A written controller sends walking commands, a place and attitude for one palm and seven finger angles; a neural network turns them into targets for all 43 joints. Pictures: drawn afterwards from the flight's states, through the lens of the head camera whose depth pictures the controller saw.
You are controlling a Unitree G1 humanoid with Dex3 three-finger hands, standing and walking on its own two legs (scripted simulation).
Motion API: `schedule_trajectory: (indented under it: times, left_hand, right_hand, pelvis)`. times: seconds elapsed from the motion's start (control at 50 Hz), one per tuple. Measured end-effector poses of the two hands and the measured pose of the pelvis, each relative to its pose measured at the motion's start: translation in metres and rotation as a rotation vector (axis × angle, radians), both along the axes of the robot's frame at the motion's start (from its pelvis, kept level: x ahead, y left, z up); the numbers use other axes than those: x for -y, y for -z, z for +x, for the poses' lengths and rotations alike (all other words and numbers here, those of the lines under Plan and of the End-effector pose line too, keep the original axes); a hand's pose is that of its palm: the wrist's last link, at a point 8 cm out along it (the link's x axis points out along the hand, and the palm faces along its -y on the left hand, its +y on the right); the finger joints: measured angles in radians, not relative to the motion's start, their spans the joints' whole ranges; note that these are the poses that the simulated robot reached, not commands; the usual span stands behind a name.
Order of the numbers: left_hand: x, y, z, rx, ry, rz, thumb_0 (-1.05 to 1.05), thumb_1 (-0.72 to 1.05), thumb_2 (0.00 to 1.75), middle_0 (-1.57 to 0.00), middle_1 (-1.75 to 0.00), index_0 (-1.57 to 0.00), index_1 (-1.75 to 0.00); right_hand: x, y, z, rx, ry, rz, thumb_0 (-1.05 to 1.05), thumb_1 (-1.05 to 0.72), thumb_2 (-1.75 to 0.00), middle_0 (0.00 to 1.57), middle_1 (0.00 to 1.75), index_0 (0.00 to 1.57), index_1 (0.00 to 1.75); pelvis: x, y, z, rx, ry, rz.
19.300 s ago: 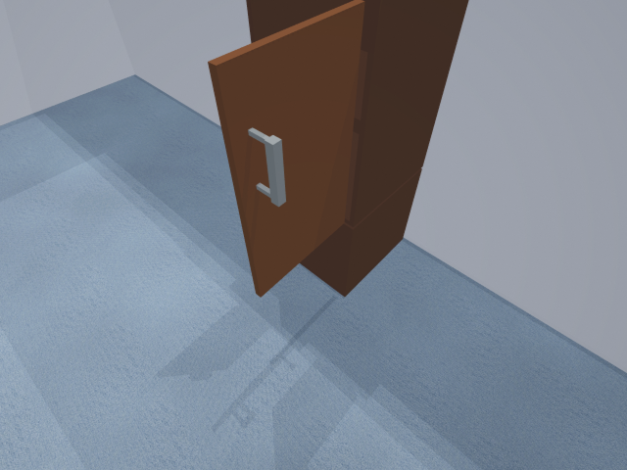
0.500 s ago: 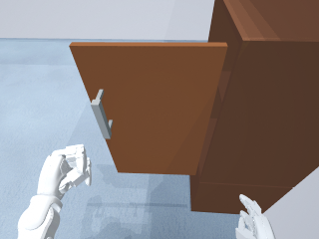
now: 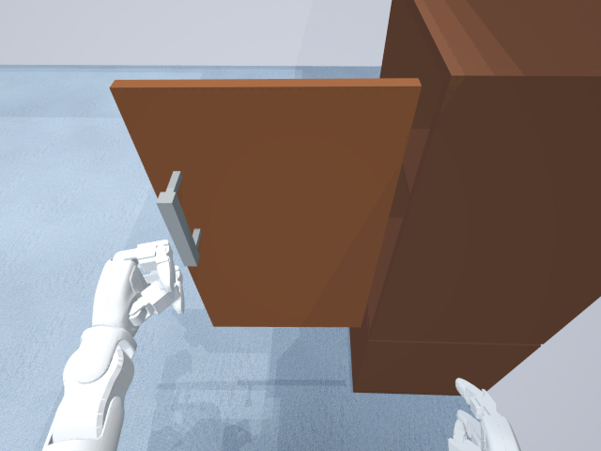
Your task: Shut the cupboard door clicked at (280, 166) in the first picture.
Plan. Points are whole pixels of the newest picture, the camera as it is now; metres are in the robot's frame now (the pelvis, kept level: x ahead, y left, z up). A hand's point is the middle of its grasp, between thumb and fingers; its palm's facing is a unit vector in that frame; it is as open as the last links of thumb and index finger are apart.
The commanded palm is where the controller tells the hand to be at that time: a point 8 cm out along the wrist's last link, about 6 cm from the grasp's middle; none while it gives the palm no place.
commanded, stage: bring the fist close to the handle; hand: left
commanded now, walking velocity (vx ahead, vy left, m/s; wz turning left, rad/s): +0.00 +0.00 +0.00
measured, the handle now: (183, 221) +0.41 +0.19 +0.09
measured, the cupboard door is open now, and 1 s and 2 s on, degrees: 91 90 68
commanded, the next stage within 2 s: push the door shut along its arc in 0.66 s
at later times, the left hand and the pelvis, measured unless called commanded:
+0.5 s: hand (204, 271) +0.32 +0.14 +0.09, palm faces +0.01 -1.00 -0.04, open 3.1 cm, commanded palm +0.29 +0.20 +0.09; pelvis +0.00 +0.01 +0.00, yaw -1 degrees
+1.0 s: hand (198, 261) +0.34 +0.15 +0.09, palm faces -0.03 -1.00 -0.06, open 3.1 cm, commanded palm +0.33 +0.20 +0.09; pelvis -0.01 +0.00 +0.00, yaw +0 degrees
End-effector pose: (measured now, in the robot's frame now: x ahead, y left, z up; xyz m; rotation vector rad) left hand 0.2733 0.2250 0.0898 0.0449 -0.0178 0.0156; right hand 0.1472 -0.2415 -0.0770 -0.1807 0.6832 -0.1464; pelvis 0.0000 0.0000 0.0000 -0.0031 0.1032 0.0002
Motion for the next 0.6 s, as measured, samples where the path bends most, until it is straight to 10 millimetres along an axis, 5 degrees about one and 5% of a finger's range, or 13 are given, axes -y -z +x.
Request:
schedule_trajectory:
  times: [0.34, 0.6]
  left_hand:
    - [0.023, 0.000, 0.032, 0.004, 0.002, 0.000, 0.02, 0.90, 0.90, -1.30, -1.50, -1.30, -1.50]
    - [0.025, 0.002, 0.022, -0.003, -0.020, 0.007, 0.02, 0.90, 0.90, -1.30, -1.50, -1.30, -1.50]
  right_hand:
    - [-0.010, 0.006, -0.009, -0.062, 0.009, 0.029, 0.01, -0.90, -0.90, 0.20, 0.30, 0.20, 0.30]
    - [-0.005, 0.006, -0.013, -0.076, 0.018, 0.035, 0.01, -0.90, -0.90, 0.20, 0.30, 0.20, 0.30]
  pelvis:
    - [-0.006, -0.001, 0.000, 0.000, 0.013, 0.000]
    - [-0.003, -0.003, 0.000, 0.013, 0.019, 0.005]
